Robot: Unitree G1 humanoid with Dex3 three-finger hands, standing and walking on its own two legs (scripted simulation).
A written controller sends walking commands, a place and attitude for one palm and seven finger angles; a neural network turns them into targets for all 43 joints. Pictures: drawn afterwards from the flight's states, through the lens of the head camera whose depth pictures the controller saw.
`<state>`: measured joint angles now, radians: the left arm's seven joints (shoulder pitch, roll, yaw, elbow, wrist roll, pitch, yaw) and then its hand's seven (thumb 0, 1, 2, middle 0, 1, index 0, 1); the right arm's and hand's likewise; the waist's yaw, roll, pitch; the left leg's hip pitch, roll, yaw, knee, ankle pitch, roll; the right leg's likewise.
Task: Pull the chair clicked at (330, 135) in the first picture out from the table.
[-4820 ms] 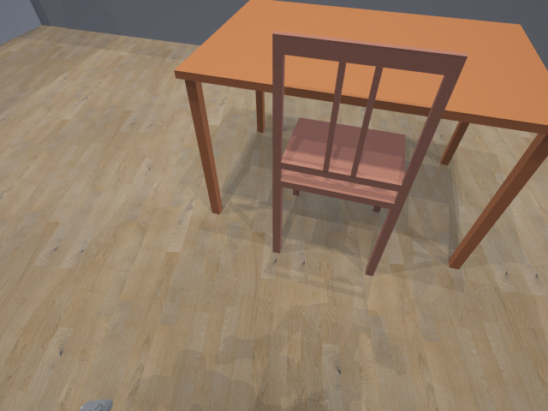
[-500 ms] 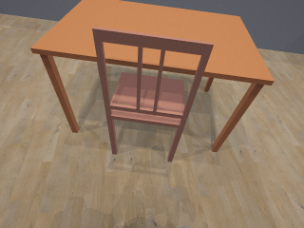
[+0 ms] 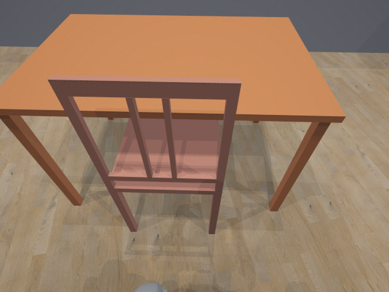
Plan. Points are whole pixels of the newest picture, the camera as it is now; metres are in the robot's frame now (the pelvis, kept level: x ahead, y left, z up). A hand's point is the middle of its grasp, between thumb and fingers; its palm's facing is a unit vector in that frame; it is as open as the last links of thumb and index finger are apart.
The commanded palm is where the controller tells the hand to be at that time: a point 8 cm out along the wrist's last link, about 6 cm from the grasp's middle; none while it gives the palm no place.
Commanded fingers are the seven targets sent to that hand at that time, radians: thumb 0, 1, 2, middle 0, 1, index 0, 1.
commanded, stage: come to a stop and stand still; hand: left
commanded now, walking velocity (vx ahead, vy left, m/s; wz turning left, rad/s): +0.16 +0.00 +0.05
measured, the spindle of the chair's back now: (141, 142) +0.53 +0.17 -0.06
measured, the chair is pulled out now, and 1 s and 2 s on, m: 0.00 0.00 0.00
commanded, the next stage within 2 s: look again from close up in 1.88 s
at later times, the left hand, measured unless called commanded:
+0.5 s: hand out of the picture +0.06 +0.20 -0.17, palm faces +0.01 -0.98 -0.21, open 7.3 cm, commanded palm none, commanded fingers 0.00 0.90 0.90 -0.20 -0.30 -0.20 -0.30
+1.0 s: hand out of the picture +0.06 +0.14 -0.16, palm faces +0.01 -0.97 -0.22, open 7.2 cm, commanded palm none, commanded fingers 0.00 0.90 0.90 -0.20 -0.30 -0.20 -0.30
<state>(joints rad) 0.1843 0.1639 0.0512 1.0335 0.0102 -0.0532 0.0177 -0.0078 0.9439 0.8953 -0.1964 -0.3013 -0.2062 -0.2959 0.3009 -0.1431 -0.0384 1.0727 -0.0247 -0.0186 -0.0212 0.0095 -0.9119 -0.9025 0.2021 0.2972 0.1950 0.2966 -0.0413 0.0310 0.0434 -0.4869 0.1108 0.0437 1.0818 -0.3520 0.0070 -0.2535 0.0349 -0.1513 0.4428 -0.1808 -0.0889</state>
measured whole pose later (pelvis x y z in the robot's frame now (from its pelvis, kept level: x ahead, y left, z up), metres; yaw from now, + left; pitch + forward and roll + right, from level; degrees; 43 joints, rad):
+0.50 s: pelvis +0.06 +0.02 +0.00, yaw -3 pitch +1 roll +1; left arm 0.25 0.17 0.04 1.07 0.02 0.05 0.03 0.00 0.91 0.90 -0.20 -0.30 -0.20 -0.30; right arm 0.10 -0.13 -0.03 1.02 -0.01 0.01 -0.06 0.00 -0.93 -0.90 0.21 0.30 0.20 0.30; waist 0.03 -0.02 0.10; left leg -0.28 0.02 0.11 0.44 -0.17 0.03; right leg -0.31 -0.01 -0.01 0.78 -0.48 0.00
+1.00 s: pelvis +0.01 -0.04 +0.00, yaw +0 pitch -1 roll +1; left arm 0.28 0.17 0.00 0.95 0.02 0.00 0.03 0.00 0.94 0.90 -0.20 -0.30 -0.21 -0.30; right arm 0.30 -0.16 -0.02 1.00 -0.03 0.04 -0.01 0.01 -0.92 -0.90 0.20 0.30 0.20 0.30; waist -0.01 0.01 0.02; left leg -0.33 0.00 0.06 0.54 -0.25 0.02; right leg -0.25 0.02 -0.05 0.55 -0.29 -0.05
